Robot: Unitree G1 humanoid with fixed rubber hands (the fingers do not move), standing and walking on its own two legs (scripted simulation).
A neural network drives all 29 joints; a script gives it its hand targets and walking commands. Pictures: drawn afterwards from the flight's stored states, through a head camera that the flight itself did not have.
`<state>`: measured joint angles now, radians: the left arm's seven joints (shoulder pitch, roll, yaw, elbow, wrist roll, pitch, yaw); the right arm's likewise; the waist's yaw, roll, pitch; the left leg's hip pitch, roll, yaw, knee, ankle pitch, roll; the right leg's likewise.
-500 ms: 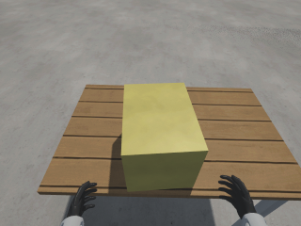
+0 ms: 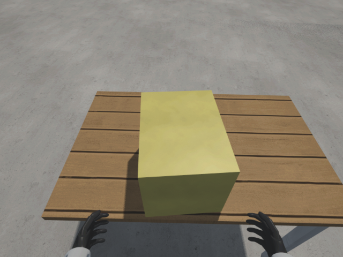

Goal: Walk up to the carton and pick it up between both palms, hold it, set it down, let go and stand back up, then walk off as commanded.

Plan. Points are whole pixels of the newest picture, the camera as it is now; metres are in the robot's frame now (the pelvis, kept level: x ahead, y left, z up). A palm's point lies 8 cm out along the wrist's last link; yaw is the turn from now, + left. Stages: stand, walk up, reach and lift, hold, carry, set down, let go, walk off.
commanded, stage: set down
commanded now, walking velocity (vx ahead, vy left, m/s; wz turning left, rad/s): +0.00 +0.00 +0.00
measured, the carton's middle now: (180, 150) +0.43 +0.01 -0.02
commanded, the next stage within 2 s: let go in 0.28 s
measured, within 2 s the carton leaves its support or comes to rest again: neither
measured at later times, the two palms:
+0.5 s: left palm (84, 242) +0.17 +0.23 -0.07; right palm (272, 250) +0.17 -0.21 -0.07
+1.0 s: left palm (61, 249) +0.16 +0.28 -0.07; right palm out of the picture +0.15 -0.27 -0.08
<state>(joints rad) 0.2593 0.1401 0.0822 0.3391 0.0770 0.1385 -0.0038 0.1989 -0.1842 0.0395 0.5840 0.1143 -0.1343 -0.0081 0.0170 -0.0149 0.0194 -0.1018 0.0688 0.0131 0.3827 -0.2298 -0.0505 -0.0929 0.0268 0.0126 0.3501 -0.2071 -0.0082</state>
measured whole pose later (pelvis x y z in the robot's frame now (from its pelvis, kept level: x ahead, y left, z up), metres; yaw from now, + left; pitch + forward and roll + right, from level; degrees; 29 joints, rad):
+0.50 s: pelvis +0.02 +0.00 +0.00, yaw +0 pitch -2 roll -1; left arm 0.25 0.15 0.08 0.36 0.08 0.15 -0.02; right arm 0.20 -0.18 0.04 0.69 0.09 -0.23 -0.01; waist 0.02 -0.01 0.04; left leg -0.10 0.07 0.01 0.38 -0.25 -0.05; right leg -0.09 0.02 0.01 0.35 -0.23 -0.01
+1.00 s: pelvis +0.02 +0.01 +0.00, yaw +0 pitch -2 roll -1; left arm 0.25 0.30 0.08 0.49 0.08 0.04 -0.01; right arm 0.20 -0.34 0.01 0.75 0.07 -0.06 -0.01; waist 0.02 -0.01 0.04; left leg -0.12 0.07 0.01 0.42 -0.27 -0.04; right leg -0.09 0.02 0.01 0.36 -0.23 0.00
